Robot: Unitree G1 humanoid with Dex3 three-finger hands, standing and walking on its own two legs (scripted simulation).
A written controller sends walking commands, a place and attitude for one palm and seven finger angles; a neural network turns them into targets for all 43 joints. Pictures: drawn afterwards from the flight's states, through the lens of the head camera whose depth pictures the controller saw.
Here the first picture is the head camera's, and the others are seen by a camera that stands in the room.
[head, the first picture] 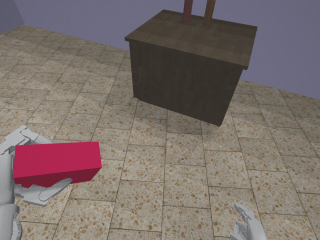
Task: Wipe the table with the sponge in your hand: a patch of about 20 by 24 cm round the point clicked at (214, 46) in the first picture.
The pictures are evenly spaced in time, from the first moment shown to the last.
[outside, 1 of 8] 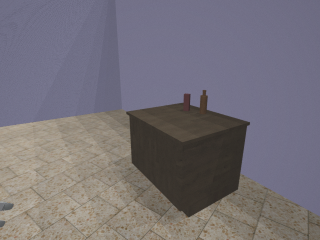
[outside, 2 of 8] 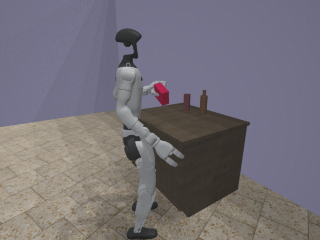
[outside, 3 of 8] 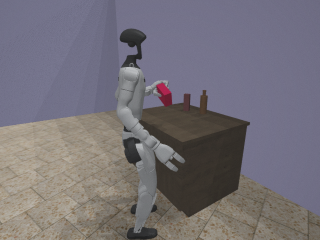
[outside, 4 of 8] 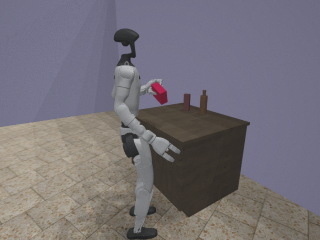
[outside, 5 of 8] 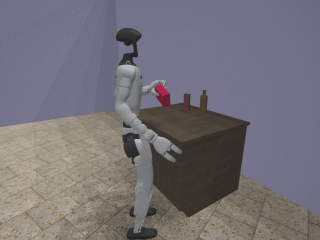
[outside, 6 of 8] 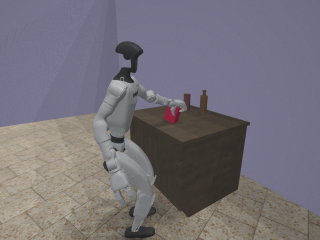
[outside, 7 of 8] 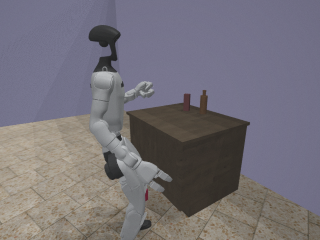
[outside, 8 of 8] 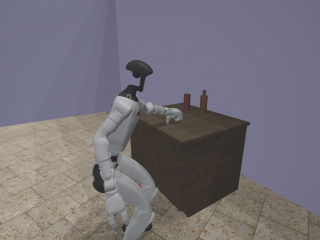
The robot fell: no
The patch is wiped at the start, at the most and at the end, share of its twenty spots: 0.00 0.10 0.10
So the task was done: no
